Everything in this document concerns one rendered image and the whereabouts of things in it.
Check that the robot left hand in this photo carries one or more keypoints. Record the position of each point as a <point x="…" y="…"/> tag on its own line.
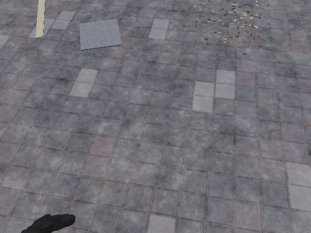
<point x="48" y="223"/>

